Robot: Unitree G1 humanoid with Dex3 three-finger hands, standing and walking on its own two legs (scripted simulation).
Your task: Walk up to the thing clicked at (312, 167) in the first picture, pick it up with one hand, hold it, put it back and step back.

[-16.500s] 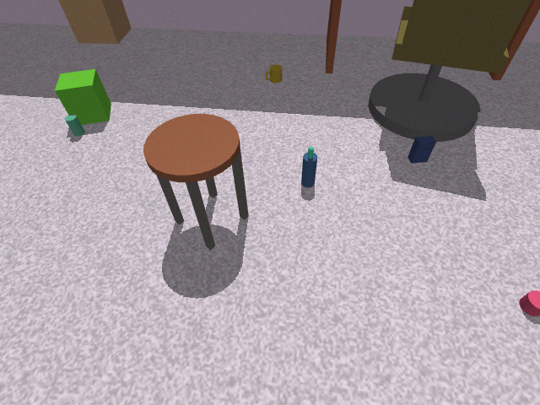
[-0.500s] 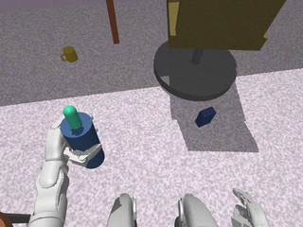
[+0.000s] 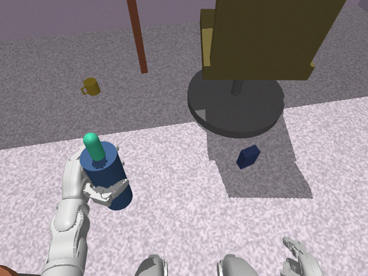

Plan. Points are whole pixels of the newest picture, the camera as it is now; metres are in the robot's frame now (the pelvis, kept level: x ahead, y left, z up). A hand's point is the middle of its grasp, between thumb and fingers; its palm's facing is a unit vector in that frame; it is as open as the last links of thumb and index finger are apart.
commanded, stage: lift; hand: left
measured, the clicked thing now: (106, 172) +0.33 +0.18 +0.03
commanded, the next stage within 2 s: hold in 0.28 s
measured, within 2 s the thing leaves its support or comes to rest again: neither
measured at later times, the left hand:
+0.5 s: hand (108, 164) +0.34 +0.17 +0.05, palm faces +0.03 -1.00 +0.00, open 9.7 cm
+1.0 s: hand (105, 166) +0.32 +0.17 +0.06, palm faces +0.03 -1.00 -0.01, open 9.7 cm
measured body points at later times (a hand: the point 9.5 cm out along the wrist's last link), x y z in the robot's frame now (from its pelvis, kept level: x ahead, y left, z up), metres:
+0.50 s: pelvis +0.01 +0.00 +0.02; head +0.07 +0.00 +0.47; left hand +0.33 +0.22 +0.05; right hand +0.13 -0.25 -0.10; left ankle +0.02 +0.13 -0.68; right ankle +0.01 -0.13 -0.68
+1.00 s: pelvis +0.01 +0.00 +0.03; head +0.05 +0.00 +0.48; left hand +0.32 +0.22 +0.07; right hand +0.13 -0.25 -0.08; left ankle +0.02 +0.13 -0.68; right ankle +0.01 -0.13 -0.68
